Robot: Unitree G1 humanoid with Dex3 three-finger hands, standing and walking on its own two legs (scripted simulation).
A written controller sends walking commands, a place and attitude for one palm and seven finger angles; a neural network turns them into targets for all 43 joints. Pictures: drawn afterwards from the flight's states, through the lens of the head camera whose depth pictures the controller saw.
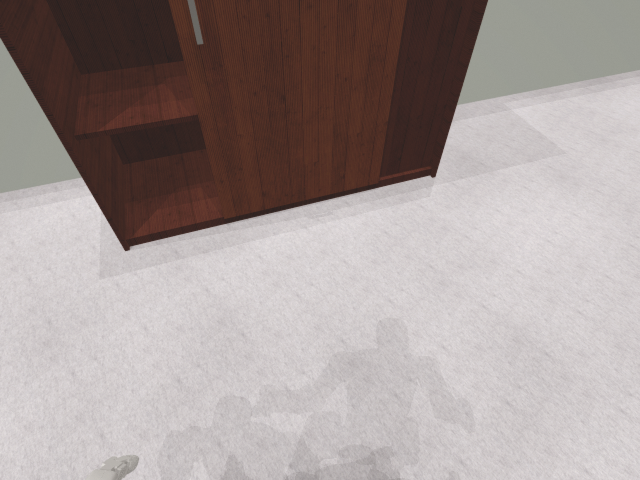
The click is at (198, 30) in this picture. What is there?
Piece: wardrobe's sliding door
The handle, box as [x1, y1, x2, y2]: [187, 0, 202, 44]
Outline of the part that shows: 187,0 197,44 202,43 202,39 194,1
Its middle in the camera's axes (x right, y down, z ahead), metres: -0.35 -0.65 +1.00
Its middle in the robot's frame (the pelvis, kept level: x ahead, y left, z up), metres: +1.19 +0.42 +0.15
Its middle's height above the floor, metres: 0.92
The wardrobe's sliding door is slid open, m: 0.40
